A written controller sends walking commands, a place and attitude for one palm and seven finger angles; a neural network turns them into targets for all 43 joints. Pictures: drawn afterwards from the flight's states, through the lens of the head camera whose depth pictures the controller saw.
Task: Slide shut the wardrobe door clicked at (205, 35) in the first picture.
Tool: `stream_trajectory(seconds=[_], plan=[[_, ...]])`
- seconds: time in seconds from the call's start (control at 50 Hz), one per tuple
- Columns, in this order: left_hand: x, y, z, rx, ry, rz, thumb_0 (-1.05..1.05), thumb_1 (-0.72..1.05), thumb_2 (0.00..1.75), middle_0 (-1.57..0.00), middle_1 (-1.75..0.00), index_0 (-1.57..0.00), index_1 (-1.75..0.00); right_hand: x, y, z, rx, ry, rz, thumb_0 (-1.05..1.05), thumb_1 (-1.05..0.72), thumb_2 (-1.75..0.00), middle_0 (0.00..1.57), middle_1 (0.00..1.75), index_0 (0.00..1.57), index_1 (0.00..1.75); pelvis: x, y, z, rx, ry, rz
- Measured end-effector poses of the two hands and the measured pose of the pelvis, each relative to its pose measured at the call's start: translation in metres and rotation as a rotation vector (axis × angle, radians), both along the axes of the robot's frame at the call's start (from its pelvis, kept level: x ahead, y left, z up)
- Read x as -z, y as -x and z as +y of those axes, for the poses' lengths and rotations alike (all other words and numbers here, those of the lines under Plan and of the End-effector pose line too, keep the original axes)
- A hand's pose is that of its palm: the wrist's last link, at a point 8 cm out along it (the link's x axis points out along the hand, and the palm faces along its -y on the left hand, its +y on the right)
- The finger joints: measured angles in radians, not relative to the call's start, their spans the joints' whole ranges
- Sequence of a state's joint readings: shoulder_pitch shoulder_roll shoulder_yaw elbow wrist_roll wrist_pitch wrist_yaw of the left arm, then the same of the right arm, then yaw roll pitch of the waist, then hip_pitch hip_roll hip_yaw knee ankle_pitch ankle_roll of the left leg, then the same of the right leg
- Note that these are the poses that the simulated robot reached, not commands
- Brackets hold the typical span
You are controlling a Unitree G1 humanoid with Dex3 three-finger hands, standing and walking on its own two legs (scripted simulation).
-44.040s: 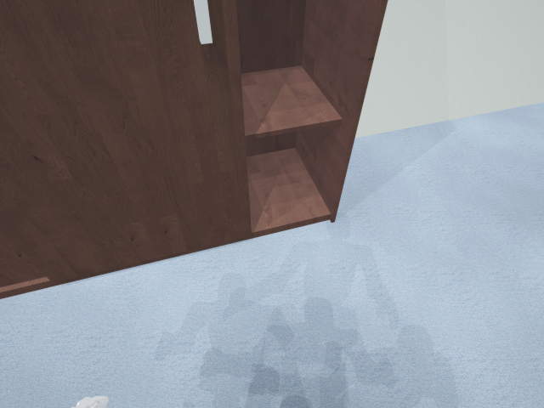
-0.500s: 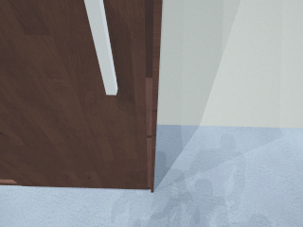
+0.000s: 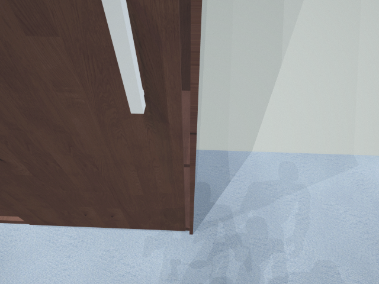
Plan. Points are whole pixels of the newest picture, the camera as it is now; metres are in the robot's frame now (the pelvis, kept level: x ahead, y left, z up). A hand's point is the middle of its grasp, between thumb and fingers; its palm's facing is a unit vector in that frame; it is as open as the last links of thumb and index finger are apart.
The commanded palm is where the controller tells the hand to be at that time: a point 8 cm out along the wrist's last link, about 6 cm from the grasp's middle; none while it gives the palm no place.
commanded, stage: raise the hand with hooked fingers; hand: left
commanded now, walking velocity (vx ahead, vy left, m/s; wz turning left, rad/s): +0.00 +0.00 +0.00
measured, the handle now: (129, 52) +0.44 +0.15 +0.26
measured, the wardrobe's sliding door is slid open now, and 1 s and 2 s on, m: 0.02 0.02 0.02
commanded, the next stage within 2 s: none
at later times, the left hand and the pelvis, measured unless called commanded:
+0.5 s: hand (69, 264) +0.14 +0.23 +0.03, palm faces +0.13 -0.99 -0.04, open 9.5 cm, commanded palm +0.12 +0.28 +0.05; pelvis -0.03 +0.01 -0.05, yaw +4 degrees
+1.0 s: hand (30, 203) +0.20 +0.27 +0.14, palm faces +0.13 -0.99 -0.08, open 12.4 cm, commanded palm +0.17 +0.31 +0.16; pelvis -0.02 +0.02 -0.01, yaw +3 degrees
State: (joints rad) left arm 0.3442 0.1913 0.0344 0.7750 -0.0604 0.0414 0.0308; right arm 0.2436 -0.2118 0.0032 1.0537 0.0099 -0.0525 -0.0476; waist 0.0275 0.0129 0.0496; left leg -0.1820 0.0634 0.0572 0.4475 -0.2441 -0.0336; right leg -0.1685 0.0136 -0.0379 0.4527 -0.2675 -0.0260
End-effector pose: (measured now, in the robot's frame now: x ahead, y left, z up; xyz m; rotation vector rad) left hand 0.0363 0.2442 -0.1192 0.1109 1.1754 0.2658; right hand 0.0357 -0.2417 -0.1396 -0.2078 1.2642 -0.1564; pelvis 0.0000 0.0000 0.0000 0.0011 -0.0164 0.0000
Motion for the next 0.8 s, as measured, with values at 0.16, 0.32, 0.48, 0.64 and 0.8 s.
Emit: stream_trajectory(seconds=[0.16,0.32,0.48,0.64,0.8], plan=[[-0.138,-0.124,0.018,0.059,-0.038,-1.035,0.01,0.82,0.86,-0.21,-0.36,-0.2,-0.35,-0.037,-0.089,-0.002,-0.094,0.034,-0.548,0.01,-0.9,-0.9,0.2,0.3,0.2,0.3,0.017,0.019,0.003,-0.031,-0.014,0.078],[-0.124,-0.089,0.028,0.229,0.085,-1.166,0.0,0.66,0.79,-0.22,-0.46,-0.22,-0.46,-0.06,-0.149,0.003,-0.218,0.047,-0.823,0.01,-0.9,-0.9,0.2,0.3,0.2,0.3,0.054,0.036,0.004,-0.03,-0.008,0.141],[-0.144,-0.074,0.036,0.157,0.0,-1.182,0.01,0.47,0.71,-0.23,-0.58,-0.23,-0.57,-0.052,-0.146,0.038,-0.29,0.018,-0.783,0.01,-0.9,-0.9,0.2,0.3,0.2,0.3,0.052,0.035,0.009,-0.076,0.035,0.091],[-0.191,-0.112,0.045,0.254,-0.001,-1.2,0.01,0.28,0.63,-0.25,-0.7,-0.24,-0.69,-0.04,-0.114,0.062,-0.226,-0.069,-0.711,0.02,-0.9,-0.9,0.2,0.31,0.21,0.3,0.035,0.031,0.014,-0.063,0.033,0.05],[-0.225,-0.122,0.063,0.214,-0.03,-1.22,0.0,0.1,0.55,-0.26,-0.82,-0.26,-0.81,-0.047,-0.101,0.047,-0.198,-0.038,-0.704,0.02,-0.9,-0.9,0.2,0.31,0.21,0.3,0.023,0.026,0.018,-0.048,0.023,0.02]])
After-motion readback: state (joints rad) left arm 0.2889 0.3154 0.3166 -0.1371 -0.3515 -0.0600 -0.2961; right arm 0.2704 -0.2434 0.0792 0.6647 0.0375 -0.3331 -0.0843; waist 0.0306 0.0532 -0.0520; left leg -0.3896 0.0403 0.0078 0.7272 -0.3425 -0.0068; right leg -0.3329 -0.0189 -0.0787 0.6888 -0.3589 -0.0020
